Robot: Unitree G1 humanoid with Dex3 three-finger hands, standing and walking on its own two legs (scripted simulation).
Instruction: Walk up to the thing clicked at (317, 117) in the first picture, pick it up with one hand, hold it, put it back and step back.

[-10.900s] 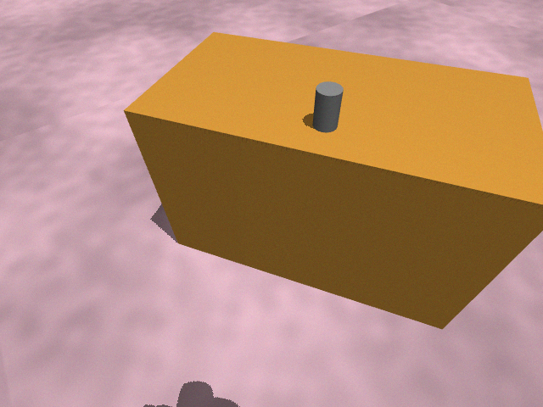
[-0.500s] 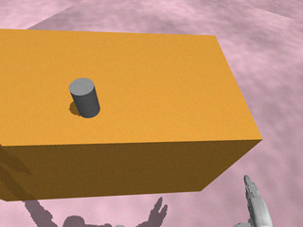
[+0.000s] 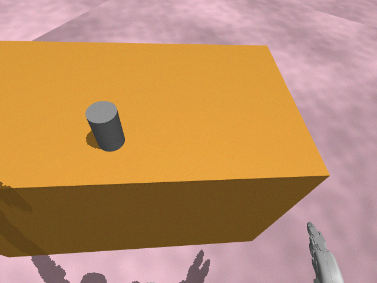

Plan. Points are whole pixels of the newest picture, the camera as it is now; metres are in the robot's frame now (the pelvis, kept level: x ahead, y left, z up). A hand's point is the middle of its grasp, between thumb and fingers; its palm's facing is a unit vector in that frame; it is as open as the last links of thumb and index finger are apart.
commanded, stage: go down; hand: left
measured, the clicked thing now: (106, 127) +0.47 +0.20 +0.02
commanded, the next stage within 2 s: approach in 0.10 s
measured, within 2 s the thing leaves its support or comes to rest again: neither
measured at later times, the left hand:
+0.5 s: hand (16, 140) +0.38 +0.35 +0.08, palm faces +0.12 -0.99 +0.04, open 17.6 cm
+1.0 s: hand (88, 129) +0.44 +0.24 +0.04, palm faces +0.16 -0.99 +0.03, open 17.5 cm
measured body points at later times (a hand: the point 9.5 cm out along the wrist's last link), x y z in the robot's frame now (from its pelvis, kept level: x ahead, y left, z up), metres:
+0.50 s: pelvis -0.02 +0.00 -0.02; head +0.06 +0.04 +0.42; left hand +0.37 +0.40 +0.08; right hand +0.15 -0.24 -0.06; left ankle -0.01 +0.11 -0.70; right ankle -0.03 -0.16 -0.70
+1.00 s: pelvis -0.02 -0.01 -0.03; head +0.07 +0.02 +0.41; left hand +0.43 +0.29 +0.04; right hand +0.13 -0.27 -0.06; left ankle -0.01 +0.11 -0.70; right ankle -0.03 -0.16 -0.70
